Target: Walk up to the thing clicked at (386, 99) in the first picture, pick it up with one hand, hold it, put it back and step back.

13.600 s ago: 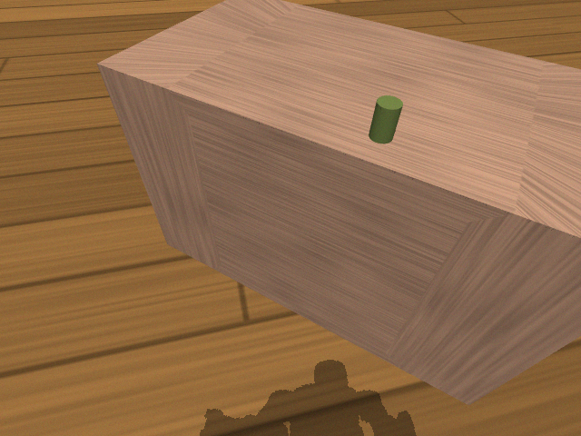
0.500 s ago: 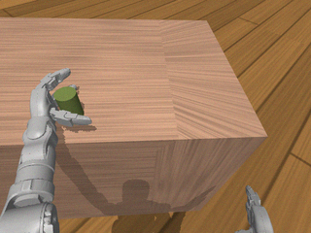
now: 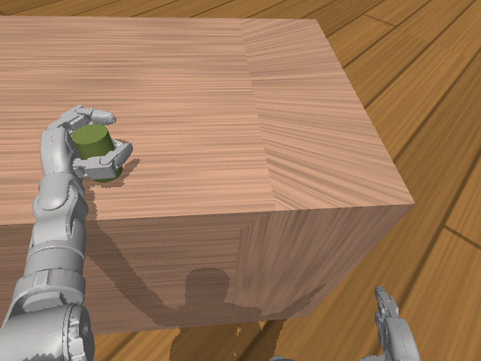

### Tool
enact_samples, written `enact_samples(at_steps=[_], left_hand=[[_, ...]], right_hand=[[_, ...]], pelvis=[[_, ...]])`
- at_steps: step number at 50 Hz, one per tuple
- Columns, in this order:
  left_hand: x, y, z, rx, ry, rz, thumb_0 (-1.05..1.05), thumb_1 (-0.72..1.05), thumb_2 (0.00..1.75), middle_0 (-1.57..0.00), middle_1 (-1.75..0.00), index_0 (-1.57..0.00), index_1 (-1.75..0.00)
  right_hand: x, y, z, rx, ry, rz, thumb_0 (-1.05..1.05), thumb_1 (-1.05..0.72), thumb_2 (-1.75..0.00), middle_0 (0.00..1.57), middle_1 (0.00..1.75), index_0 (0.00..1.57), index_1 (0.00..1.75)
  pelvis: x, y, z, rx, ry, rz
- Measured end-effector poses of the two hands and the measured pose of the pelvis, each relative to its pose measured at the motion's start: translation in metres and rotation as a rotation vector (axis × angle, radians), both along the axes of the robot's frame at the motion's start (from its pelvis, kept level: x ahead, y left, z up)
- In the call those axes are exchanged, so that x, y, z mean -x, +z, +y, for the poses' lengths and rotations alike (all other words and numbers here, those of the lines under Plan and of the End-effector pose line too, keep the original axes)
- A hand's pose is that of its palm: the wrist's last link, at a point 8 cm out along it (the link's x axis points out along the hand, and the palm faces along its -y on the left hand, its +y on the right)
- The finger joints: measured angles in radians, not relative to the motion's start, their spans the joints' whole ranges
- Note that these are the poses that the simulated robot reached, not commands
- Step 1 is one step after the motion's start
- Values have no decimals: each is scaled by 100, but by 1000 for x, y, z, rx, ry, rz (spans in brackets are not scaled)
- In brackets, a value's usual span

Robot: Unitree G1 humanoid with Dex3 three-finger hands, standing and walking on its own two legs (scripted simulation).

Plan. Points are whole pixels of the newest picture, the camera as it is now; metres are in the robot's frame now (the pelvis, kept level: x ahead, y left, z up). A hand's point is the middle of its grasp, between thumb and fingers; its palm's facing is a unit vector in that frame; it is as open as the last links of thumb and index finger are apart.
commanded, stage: settle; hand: left
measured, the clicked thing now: (99, 154) +0.44 +0.21 +0.11
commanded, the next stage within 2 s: lift in 0.82 s
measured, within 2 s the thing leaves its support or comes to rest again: leaves its support in 0.14 s
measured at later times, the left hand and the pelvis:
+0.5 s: hand (87, 124) +0.44 +0.21 +0.17, palm faces +0.18 -0.98 +0.01, open 7.4 cm; pelvis +0.01 +0.00 +0.01, yaw +1 degrees
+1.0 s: hand (82, 107) +0.44 +0.20 +0.20, palm faces +0.18 -0.98 +0.00, open 7.4 cm; pelvis +0.00 +0.00 +0.01, yaw +1 degrees
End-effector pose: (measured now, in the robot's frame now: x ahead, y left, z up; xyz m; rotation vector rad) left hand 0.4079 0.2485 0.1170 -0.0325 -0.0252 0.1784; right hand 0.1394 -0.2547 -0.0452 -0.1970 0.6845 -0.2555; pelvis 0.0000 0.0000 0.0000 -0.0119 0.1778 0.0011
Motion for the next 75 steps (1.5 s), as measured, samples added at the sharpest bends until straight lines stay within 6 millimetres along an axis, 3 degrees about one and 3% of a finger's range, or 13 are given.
enact_samples(at_steps=[6,19,51,62,75], left_hand=[[1,4,4,-23,12,20,2,-10,121,-101,-107,-89,-104],[-2,40,10,-35,10,4,2,-10,121,-100,-107,-89,-105],[1,82,3,-31,3,15,2,-10,120,-99,-109,-88,-107],[15,105,-4,-40,-7,-28,2,-10,120,-99,-109,-87,-108],[44,155,-6,-46,-15,-57,1,-8,119,-97,-110,-85,-109]], right_hand=[[0,4,-1,3,-8,-12,-1,51,-5,5,5,5,5],[-9,0,4,-25,3,-25,-1,51,-6,5,5,5,5],[-4,1,-2,-38,2,-49,-1,53,-5,5,5,5,5],[-10,15,-4,-29,7,-125,-1,54,-5,5,5,5,5],[-17,15,4,-75,33,-153,-1,55,-5,5,5,5,5]], pelvis=[[-3,1,0,0,-1,-7],[-6,5,-1,2,7,-36],[-1,13,-5,-4,11,-75],[-3,17,-6,-5,12,-105],[-3,23,-5,-8,23,-152]])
